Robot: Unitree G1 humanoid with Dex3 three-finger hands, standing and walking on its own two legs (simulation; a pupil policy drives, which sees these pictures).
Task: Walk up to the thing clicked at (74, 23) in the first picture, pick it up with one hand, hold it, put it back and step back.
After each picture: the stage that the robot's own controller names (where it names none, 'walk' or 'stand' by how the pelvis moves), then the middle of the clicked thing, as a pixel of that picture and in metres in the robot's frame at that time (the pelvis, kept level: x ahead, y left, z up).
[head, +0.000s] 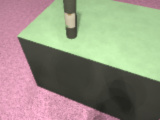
stand; (70, 18) +0.82 +0.09 -0.04
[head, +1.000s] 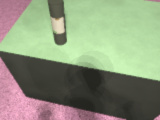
walk; (58, 23) +0.70 +0.12 -0.03
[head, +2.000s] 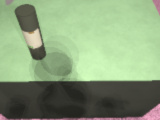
stand; (33, 35) +0.55 +0.22 +0.00
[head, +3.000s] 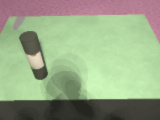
stand; (35, 57) +0.52 +0.23 -0.04
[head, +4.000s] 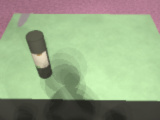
stand; (40, 57) +0.52 +0.21 -0.05
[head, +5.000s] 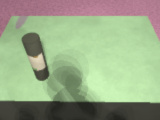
stand; (37, 59) +0.52 +0.23 -0.05
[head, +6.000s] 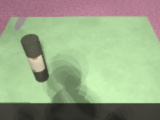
stand; (36, 60) +0.51 +0.23 -0.05
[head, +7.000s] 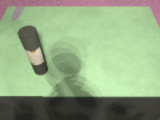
rise first; (35, 53) +0.51 +0.24 -0.04
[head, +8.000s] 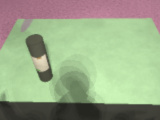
go down; (40, 60) +0.51 +0.23 -0.04
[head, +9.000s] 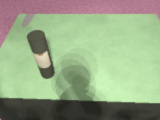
go down; (42, 57) +0.51 +0.22 -0.04
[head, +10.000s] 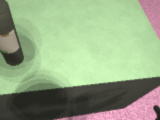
go down; (6, 37) +0.49 +0.22 +0.03
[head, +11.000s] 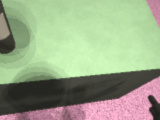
close in; out of the picture +0.51 +0.22 +0.05
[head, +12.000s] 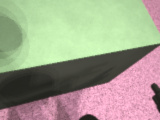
close; out of the picture +0.54 +0.24 +0.09
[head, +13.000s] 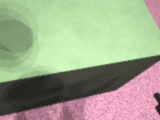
lift; out of the picture +0.51 +0.24 +0.07
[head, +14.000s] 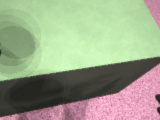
lift; out of the picture +0.49 +0.25 +0.08
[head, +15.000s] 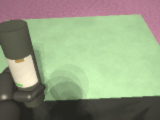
lift; (24, 68) +0.32 +0.18 +0.16
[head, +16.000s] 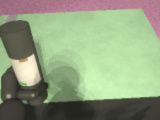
hold; (27, 67) +0.33 +0.17 +0.14
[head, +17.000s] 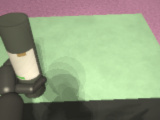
hold; (25, 61) +0.33 +0.17 +0.16
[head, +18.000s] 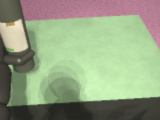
crouch; (14, 34) +0.41 +0.20 +0.21
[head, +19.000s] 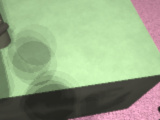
lower; out of the picture +0.52 +0.24 +0.16
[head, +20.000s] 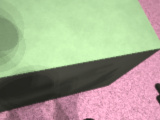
lower; out of the picture +0.55 +0.25 +0.08
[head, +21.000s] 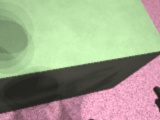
lower; out of the picture +0.53 +0.24 +0.07
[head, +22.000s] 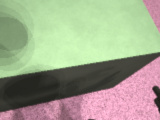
lower; out of the picture +0.53 +0.24 +0.07
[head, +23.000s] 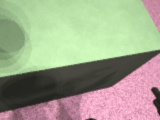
lower; out of the picture +0.53 +0.24 +0.08
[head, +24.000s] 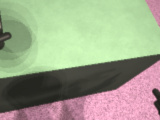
open; out of the picture +0.53 +0.20 +0.07
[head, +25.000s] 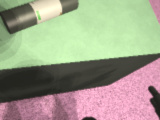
sink last; (42, 10) +0.58 +0.06 -0.02
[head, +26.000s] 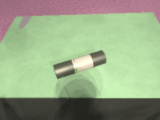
sink last; (79, 64) +0.54 +0.06 -0.08
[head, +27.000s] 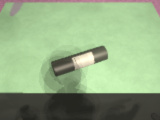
stand; (79, 60) +0.51 +0.04 -0.08
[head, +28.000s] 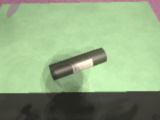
stand; (78, 63) +0.50 +0.04 -0.07
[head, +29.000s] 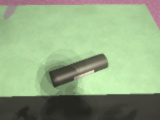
stand; (79, 69) +0.47 +0.03 -0.07
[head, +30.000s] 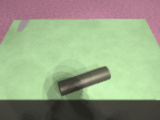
stand; (84, 80) +0.47 +0.02 -0.13
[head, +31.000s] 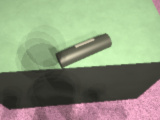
walk; (84, 50) +0.53 +0.00 -0.11
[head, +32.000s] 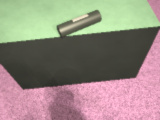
walk; (79, 23) +0.76 +0.06 -0.12
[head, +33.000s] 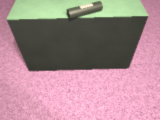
stand; (84, 9) +1.03 +0.00 -0.11
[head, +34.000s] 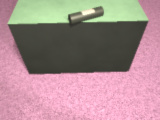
stand; (86, 15) +1.01 +0.00 -0.14
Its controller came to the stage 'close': yes
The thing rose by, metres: 0.23
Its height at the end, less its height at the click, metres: -0.09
